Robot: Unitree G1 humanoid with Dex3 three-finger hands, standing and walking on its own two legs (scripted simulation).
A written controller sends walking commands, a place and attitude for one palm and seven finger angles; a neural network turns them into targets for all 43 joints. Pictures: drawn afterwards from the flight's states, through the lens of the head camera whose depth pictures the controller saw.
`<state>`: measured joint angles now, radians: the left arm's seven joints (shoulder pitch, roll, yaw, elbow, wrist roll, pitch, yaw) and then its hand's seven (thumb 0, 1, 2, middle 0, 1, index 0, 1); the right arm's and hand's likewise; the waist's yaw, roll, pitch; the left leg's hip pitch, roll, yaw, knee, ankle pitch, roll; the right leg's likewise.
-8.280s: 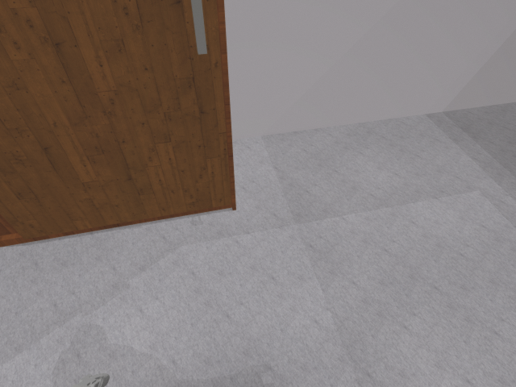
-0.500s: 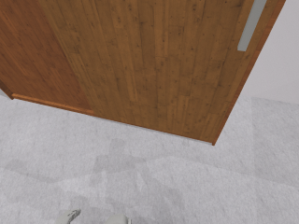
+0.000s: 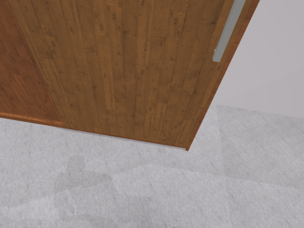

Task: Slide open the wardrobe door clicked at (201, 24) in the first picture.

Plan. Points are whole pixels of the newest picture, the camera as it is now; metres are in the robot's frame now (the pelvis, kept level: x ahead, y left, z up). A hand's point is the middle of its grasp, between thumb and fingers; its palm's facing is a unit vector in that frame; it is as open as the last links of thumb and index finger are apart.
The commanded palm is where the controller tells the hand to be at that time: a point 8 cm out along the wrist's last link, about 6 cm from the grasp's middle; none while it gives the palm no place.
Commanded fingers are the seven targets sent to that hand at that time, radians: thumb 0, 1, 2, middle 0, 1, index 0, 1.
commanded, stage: take the last steps up to it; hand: right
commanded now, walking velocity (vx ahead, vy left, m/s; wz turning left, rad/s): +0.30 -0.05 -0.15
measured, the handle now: (228, 22) +0.77 -0.21 +0.21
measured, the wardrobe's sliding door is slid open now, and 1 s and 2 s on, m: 0.00 0.00 0.00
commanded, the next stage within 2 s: come to a stop and stand still in 0.96 s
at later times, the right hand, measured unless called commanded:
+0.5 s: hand out of the picture -0.01 -0.26 -0.18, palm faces +0.13 +0.98 -0.13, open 7.4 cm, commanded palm none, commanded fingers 0.00 -0.90 -0.90 0.20 0.30 0.20 0.30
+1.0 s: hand (212, 173) +0.36 -0.22 -0.18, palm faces -0.02 +0.99 -0.15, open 7.3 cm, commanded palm none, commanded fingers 0.00 -0.90 -0.90 0.20 0.30 0.20 0.30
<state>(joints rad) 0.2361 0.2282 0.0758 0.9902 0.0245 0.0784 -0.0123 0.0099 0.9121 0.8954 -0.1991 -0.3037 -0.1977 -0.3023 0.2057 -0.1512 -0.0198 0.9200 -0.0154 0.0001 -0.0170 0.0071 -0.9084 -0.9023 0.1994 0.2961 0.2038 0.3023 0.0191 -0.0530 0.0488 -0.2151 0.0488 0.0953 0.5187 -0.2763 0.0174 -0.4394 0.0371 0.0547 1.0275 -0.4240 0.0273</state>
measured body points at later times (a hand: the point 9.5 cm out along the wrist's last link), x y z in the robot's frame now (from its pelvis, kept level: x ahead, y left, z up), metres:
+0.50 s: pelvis +0.05 -0.09 +0.01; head +0.04 -0.12 +0.46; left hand +0.08 +0.15 -0.13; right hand -0.02 -0.31 -0.16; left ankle +0.06 +0.06 -0.65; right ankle +0.01 -0.16 -0.74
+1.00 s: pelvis +0.23 -0.06 -0.02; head +0.26 -0.06 +0.43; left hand +0.09 +0.13 -0.16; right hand +0.36 -0.27 -0.16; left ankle +0.30 +0.03 -0.74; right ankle +0.07 -0.17 -0.66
